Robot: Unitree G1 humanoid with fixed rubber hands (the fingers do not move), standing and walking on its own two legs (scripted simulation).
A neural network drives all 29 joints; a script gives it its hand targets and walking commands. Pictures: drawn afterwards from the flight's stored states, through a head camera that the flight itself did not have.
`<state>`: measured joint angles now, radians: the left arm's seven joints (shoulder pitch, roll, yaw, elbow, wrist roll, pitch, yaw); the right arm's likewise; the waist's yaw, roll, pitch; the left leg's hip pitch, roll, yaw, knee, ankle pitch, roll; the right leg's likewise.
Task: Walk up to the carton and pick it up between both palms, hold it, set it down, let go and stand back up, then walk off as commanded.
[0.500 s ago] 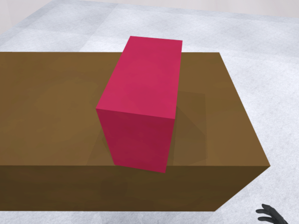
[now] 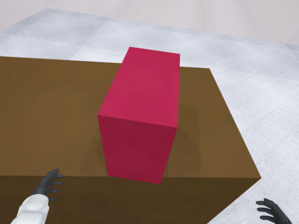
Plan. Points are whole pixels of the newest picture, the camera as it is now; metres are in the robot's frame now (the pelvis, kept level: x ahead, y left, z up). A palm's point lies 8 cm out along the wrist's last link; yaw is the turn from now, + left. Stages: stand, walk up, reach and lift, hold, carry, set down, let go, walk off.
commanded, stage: reach and lift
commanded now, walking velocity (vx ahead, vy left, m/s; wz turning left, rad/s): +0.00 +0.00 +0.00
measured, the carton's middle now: (144, 113) +0.45 +0.01 +0.05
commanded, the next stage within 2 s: none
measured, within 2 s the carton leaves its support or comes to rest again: neither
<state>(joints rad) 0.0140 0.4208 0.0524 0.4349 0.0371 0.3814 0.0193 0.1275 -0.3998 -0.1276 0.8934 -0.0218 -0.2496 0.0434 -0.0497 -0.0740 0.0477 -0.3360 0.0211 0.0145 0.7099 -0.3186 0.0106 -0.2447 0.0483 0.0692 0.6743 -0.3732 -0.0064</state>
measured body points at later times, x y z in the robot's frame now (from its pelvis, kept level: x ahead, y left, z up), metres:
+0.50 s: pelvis +0.00 -0.03 +0.02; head +0.00 +0.01 +0.47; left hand +0.21 +0.26 -0.03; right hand +0.16 -0.26 -0.03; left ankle +0.04 +0.11 -0.72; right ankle +0.00 -0.13 -0.72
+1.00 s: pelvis +0.00 +0.00 +0.02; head +0.01 +0.06 +0.47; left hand +0.24 +0.27 +0.01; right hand +0.18 -0.18 +0.04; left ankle +0.04 +0.11 -0.72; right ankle +0.00 -0.13 -0.72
